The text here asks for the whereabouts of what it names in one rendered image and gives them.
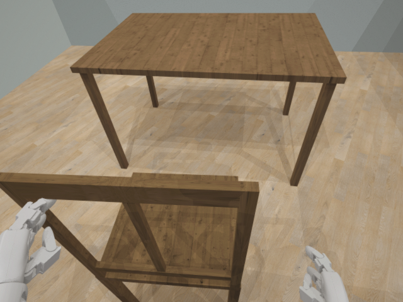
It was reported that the robot left hand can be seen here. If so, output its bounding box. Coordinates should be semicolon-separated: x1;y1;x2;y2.
0;198;61;284

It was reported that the chair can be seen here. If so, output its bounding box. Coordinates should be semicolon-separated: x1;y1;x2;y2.
0;172;259;302

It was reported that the robot right hand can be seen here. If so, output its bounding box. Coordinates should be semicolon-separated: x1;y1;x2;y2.
299;246;349;302

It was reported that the robot left forearm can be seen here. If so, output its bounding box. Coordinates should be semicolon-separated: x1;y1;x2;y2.
0;282;28;302

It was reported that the table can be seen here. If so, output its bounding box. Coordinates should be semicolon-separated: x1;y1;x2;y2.
70;13;347;186

